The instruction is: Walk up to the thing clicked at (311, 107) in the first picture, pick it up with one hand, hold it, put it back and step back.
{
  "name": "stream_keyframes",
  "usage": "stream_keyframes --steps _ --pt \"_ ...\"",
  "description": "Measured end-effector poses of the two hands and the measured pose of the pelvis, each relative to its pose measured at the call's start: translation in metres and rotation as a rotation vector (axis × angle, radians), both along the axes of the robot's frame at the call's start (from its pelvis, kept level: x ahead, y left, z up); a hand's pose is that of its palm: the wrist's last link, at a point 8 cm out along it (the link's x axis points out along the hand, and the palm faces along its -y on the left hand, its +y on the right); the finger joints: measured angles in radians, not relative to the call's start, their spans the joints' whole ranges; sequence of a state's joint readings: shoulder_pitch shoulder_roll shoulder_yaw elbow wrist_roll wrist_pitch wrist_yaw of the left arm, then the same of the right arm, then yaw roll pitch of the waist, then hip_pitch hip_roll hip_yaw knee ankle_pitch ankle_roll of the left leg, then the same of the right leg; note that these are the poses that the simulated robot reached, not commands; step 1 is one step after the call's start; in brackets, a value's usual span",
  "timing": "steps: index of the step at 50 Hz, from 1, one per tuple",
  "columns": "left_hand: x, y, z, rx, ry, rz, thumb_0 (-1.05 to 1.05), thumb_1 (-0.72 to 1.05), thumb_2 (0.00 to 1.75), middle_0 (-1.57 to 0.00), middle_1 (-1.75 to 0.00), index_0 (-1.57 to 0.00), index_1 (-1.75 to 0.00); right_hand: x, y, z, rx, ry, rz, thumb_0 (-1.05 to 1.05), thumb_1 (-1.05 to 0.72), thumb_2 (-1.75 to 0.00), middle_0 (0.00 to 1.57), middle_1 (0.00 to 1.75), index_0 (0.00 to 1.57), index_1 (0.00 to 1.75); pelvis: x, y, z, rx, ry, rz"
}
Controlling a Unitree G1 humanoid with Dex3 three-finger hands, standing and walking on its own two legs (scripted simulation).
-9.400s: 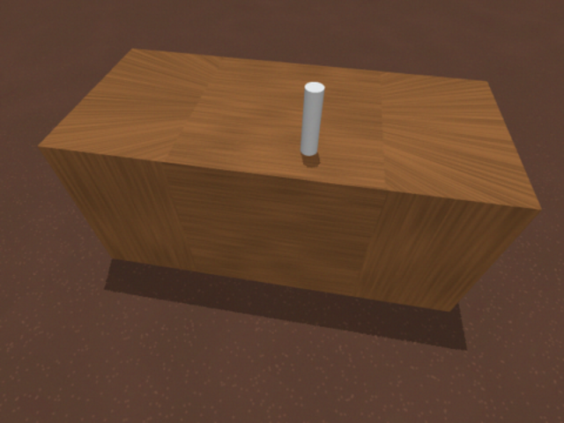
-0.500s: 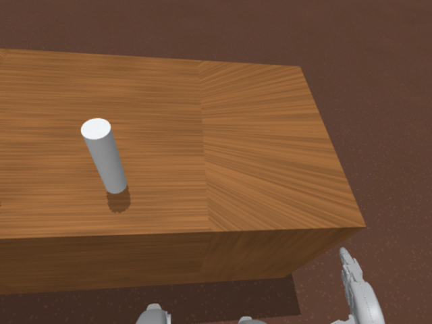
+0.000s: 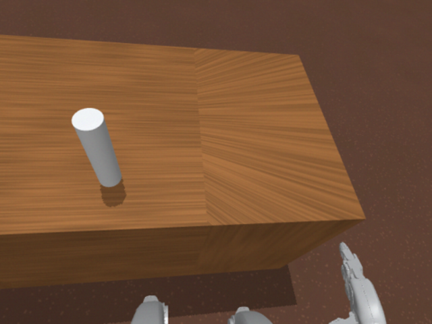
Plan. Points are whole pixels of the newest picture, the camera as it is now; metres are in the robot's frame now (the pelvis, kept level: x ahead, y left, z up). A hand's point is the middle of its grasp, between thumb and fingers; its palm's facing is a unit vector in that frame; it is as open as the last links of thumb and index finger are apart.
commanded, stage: go down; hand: left
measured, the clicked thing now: (100, 152) +0.44 +0.21 -0.01
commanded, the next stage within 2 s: approach in 0.88 s
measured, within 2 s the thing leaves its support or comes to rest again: neither
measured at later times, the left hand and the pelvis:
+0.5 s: hand out of the picture +0.34 +0.39 +0.08, palm faces +0.25 -0.97 +0.01, open 17.4 cm; pelvis +0.01 +0.00 +0.00, yaw +0 degrees
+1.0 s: hand out of the picture +0.35 +0.39 +0.07, palm faces +0.24 -0.97 +0.01, open 17.7 cm; pelvis +0.00 +0.00 +0.00, yaw +0 degrees
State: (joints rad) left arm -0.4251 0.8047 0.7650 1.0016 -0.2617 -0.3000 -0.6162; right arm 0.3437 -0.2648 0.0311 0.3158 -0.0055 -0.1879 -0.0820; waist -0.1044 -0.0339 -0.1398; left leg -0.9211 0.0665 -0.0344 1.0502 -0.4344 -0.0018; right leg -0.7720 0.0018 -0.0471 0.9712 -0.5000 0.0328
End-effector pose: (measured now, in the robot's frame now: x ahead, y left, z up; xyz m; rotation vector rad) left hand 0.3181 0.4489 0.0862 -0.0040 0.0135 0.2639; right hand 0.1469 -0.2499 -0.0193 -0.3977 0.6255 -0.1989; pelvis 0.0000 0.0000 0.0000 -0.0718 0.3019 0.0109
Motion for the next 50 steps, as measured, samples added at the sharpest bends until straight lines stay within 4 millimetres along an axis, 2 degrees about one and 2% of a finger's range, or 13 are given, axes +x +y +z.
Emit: stream_keyframes --steps 13,28,35,50 --pt "0.007 -0.004 -0.001 -0.009 0.015 -0.014 -0.01 -0.52 0.06 -0.05 -0.04 -0.04 -0.04 -0.001 0.002 -0.003 0.007 0.009 0.002 -0.01 0.52 -0.06 0.05 0.05 0.06 0.05 0.003 0.0 -0.001 -0.002 0.01 -0.002" --pt "-0.012 -0.009 -0.007 -0.012 0.023 -0.01 -0.01 -0.53 0.05 -0.05 -0.04 -0.05 -0.05 0.006 -0.005 -0.004 0.002 0.01 0.002 -0.01 0.51 -0.06 0.05 0.05 0.06 0.05 0.006 -0.004 0.0 0.005 0.0 0.006" --pt "-0.015 -0.009 -0.011 -0.009 0.019 -0.004 -0.01 -0.55 0.04 -0.05 -0.04 -0.05 -0.05 0.007 -0.009 -0.003 -0.009 0.006 0.003 -0.01 0.51 -0.06 0.06 0.05 0.06 0.05 0.003 -0.006 -0.001 0.006 0.0 0.011" --pt "-0.004 -0.009 -0.013 -0.017 0.024 -0.025 -0.01 -0.59 0.03 -0.06 -0.05 -0.06 -0.05 0.0 -0.007 -0.002 -0.016 0.016 -0.018 -0.01 0.5 -0.06 0.05 0.05 0.06 0.05 0.001 -0.001 -0.001 0.001 0.004 0.005"
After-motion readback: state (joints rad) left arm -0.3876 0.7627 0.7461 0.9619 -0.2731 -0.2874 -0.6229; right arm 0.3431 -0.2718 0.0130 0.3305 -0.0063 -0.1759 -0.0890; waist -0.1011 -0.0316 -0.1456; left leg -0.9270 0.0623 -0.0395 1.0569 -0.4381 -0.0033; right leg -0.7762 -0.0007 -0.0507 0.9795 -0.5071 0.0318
